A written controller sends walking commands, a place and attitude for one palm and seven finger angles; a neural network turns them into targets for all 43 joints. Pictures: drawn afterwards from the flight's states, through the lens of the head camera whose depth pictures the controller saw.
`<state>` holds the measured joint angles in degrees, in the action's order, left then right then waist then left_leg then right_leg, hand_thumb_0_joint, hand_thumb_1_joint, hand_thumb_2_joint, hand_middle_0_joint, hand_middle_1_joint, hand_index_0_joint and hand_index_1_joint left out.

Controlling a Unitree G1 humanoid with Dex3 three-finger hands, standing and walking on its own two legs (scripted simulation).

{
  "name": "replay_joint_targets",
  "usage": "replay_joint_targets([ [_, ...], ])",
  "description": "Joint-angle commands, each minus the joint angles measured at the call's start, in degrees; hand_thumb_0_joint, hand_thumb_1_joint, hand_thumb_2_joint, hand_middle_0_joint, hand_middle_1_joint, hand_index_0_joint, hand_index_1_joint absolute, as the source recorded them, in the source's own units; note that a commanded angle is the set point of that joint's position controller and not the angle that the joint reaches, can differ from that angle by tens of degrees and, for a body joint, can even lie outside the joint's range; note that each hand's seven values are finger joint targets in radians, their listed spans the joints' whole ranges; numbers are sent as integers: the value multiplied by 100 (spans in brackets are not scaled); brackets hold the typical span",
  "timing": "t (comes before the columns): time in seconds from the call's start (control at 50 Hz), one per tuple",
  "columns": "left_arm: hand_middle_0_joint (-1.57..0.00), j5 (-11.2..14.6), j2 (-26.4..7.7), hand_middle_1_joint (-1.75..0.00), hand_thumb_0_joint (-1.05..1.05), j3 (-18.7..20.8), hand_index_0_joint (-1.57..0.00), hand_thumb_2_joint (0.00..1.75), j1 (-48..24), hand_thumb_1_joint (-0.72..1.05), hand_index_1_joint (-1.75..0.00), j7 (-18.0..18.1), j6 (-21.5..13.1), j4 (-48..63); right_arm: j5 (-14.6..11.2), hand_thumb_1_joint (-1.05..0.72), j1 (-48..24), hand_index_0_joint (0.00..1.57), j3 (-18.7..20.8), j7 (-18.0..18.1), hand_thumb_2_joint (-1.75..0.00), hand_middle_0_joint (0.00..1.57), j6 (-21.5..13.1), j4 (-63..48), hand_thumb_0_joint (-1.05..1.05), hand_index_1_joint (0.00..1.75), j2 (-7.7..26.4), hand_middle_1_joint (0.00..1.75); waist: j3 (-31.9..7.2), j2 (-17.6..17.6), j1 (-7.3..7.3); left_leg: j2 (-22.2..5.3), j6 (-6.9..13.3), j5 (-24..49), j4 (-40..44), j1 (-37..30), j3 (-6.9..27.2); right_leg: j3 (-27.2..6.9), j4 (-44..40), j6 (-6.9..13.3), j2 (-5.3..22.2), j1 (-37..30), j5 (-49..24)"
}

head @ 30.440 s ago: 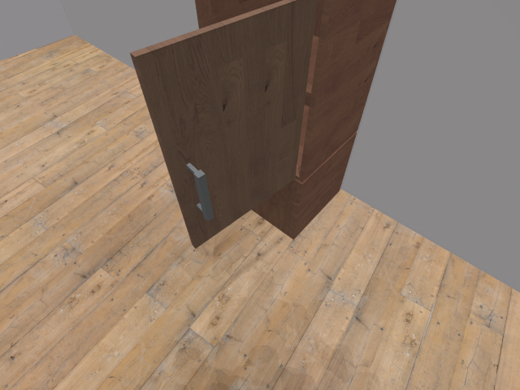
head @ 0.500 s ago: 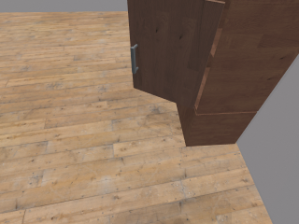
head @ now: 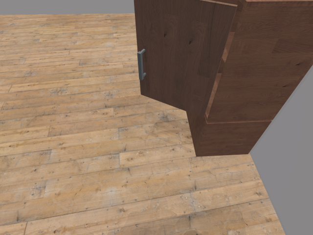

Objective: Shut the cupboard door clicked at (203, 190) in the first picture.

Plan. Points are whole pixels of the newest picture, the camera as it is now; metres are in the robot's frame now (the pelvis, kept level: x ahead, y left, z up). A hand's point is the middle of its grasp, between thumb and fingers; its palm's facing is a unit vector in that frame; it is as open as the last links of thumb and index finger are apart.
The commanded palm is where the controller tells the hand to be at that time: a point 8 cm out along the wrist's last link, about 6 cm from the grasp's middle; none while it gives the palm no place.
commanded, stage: walk to a spot facing it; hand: left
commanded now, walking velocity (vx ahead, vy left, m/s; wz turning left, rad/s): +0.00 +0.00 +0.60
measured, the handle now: (142, 64) +0.94 +0.13 -0.10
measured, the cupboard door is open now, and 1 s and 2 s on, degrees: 59 59 59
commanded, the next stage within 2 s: turn to face it in 1.94 s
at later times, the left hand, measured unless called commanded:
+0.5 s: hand out of the picture +0.01 +0.23 -0.19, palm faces +0.21 -0.95 -0.25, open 7.4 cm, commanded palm none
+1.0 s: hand out of the picture -0.05 +0.18 -0.17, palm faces +0.53 -0.80 -0.28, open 7.4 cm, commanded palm none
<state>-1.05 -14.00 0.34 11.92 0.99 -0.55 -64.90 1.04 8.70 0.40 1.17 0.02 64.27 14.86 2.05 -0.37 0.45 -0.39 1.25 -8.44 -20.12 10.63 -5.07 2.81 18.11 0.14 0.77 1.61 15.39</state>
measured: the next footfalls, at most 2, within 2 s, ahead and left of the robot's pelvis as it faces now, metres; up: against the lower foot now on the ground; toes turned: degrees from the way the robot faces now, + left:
right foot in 0.76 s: +0.08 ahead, -0.13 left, +0.00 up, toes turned +24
left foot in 1.08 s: -0.04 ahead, +0.10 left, +0.00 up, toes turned +42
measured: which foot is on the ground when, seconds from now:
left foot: down 0.00-0.74, up 0.76-1.00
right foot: down 0.00-0.36, up 0.38-0.74, down 0.76-1.00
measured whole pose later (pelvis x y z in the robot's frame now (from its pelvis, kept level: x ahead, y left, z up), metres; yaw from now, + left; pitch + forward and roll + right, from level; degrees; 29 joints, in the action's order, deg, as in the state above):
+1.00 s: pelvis +0.01 -0.03 -0.01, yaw +35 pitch +0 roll +2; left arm -2.1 -11.8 2.6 12.3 1.4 0.7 -50.2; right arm 1.3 8.7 4.9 -1.5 4.6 51.3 15.2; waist 6.9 0.6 1.5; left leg -0.4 -3.2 -25.9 -49.5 24.5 -2.7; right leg 8.5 31.7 -1.2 7.5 11.8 19.7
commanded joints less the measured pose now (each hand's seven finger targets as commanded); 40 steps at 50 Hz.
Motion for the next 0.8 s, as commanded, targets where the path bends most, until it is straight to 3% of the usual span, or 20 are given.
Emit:
replay_joint_targets([
  [0.0,-20,19,-901,-30,0,203,-20,90,114,90,-30,53,-67,243,-22,-90,74,20,151,32,-90,20,-79,-236,0,30,877,30,-104,15,7,-688,29,1009,164,-506,815,-437,-308,172,652,542,-1039],
  [0.06,-20,30,-594,-30,0,208,-20,90,364,90,-30,107,49,280,-8,-90,275,20,88,15,-90,20,13,-273,0,30,466,30,-152,35,-28,-629,-23,1446,-205,-226,794,-202,158,105,746,458,-1331],
  [0.14,-20,4,-800,-30,0,374,-20,90,504,90,-30,131,115,545,-13,-90,232,20,184,-12,-90,20,112,-539,0,30,490,30,-140,378,-112,-407,-65,1339,-970,494,715,-204,478,336,1080,292,-1780],
  [0.16,-20,0,-860,-30,0,425,-20,90,477,90,-30,139,125,631,-2,-90,241,20,204,-26,-90,20,135,-598,0,30,439,30,-105,544,-114,-289,-119,1040,-1347,808,590,-295,512,514,1320,182,-2002],
  [0.2,-20,-24,-903,-30,0,484,-20,90,494,90,-30,144,129,815,24,-90,73,20,268,-47,-90,20,211,-829,0,30,332,30,130,1042,-193,-112,-209,-1158,-2586,1406,350,-508,409,983,1933,227,-2875],
  [0.24,-20,-96,-930,-30,0,528,-20,90,283,90,-30,167,125,1000,-5,-90,12,20,332,-77,-90,20,250,-1026,0,30,319,30,318,1033,-133,-258,-227,-2145,-3195,1680,372,-426,531,1181,2286,343,-3409],
  [0.3,-20,-44,-1033,-30,0,577,-20,90,39,90,-30,126,101,1216,13,-90,459,20,328,-158,-90,20,237,-1058,0,30,241,30,108,637,175,-151,-212,-774,-1603,762,30,429,1656,563,1768,541,-3514],
  [0.32,-20,-3,-950,-30,0,568,-20,90,141,90,-30,108,125,1291,55,-90,872,20,372,-168,-90,20,199,-1001,0,30,424,30,-178,-48,329,-356,4,975,-980,-69,481,681,2552,162,1418,1155,-2625],
  [0.34,-20,51,-594,-30,0,504,-20,90,292,90,-30,82,157,1436,101,-90,1155,20,493,-143,-90,20,161,-1034,0,30,955,30,-374,-1643,353,-1597,745,2990,-511,-633,2465,875,3825,-316,581,2244,274],
  [0.36,-20,9,-520,-30,0,450,-20,90,68,90,-30,115,180,1665,85,-90,1436,20,568,-107,-90,20,183,-973,0,30,1193,30,-562,-1454,492,-2164,1221,2206,113,-221,3250,185,4617,-220,254,2265,2510],
  [0.38,-20,2,-488,-30,0,494,-20,90,-223,90,-30,132,265,1685,96,-90,1324,20,580,-61,-90,20,169,-1005,0,30,1197,30,-493,-1116,468,-2045,1116,453,409,100,3449,-274,4971,-161,343,2556,2163],
  [0.42,-20,-30,-467,-30,0,526,-20,90,-357,90,-30,64,240,1685,107,-90,802,20,508,-19,-90,20,137,-1211,0,30,940,30,-125,-775,266,-1655,886,-926,604,649,3145,-489,4907,-182,444,2811,1250],
  [0.48,-20,-28,-348,-30,0,508,-20,90,-127,90,-30,5,182,1643,95,-90,679,20,481,10,-90,20,68,-1274,0,30,846,30,-580,-370,122,-1322,839,-78,353,134,2636,-416,4257,-265,317,2744,896],
  [0.62,-20,-11,-299,-30,0,479,-20,90,21,90,-30,34,225,1808,114,-90,467,20,608,-62,-90,20,215,-1422,0,30,947,30,-497,-892,70,-954,722,-556,364,690,2792,-177,2635,-254,-106,1861,923],
  [0.68,-20,1,-467,-30,0,542,-20,90,580,90,-30,57,194,1717,66,-90,192,20,663,-92,-90,20,266,-1561,0,30,859,30,-598,-938,-202,-560,420,-847,95,1329,2653,-59,1165,-191,-210,654,282],
  [0.7,-20,-33,-708,-30,0,608,-20,90,797,90,-30,84,151,1707,20,-90,155,20,648,-120,-90,20,284,-1628,0,30,643,30,-588,-367,-309,-164,146,-1297,-481,1952,2383,-544,247,-10,270,41,439],
  [0.72,-20,-135,-1230,-30,0,712,-20,90,745,90,-30,121,96,1791,-24,-90,247,20,624,-145,-90,20,280,-1714,0,30,268,30,-432,1249,-321,620,-322,-2028,-2127,2862,1357,-2408,-719,609,1863,-108,1440],
  [0.74,-20,-109,-1368,-30,0,646,-20,90,181,90,-30,137,124,1956,53,-90,247,20,654,-171,-90,20,259,-1750,0,30,417,30,-144,1252,-166,563,-382,-2380,-3705,2619,1020,-2634,-837,991,2757,966,980],
  [0.76,-20,-79,-1111,-30,0,636,-20,90,-167,90,-30,155,84,2025,87,-90,369,20,668,-189,-90,20,314,-1700,0,30,423,30,-151,940,68,302,-326,-2150,-4562,2487,1059,-2225,-525,1044,2488,1259,466],
  [0.78,-20,-66,-862,-30,0,580,-20,90,-389,90,-30,151,47,2048,75,-90,345,20,644,-218,-90,20,335,-1631,0,30,362,30,45,1058,149,122,-351,-1889,-4980,2481,979,-1726,-276,976,2113,1378,-268],
])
